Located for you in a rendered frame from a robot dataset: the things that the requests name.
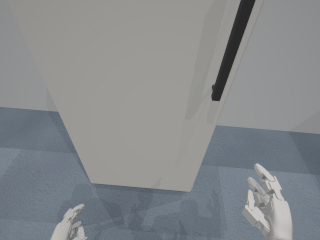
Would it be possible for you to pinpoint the left robot hand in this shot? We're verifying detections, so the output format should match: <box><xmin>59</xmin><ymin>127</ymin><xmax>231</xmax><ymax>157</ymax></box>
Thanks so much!
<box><xmin>50</xmin><ymin>204</ymin><xmax>88</xmax><ymax>240</ymax></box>

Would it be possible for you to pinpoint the fridge door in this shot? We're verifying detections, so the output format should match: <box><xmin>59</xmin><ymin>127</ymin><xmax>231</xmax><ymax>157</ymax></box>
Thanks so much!
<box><xmin>7</xmin><ymin>0</ymin><xmax>263</xmax><ymax>192</ymax></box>

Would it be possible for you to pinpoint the right robot hand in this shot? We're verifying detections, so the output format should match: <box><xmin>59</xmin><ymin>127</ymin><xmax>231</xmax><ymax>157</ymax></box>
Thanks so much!
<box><xmin>241</xmin><ymin>163</ymin><xmax>293</xmax><ymax>240</ymax></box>

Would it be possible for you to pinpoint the handle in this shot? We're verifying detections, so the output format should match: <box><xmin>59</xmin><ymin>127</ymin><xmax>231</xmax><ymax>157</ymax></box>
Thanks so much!
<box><xmin>211</xmin><ymin>0</ymin><xmax>256</xmax><ymax>101</ymax></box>

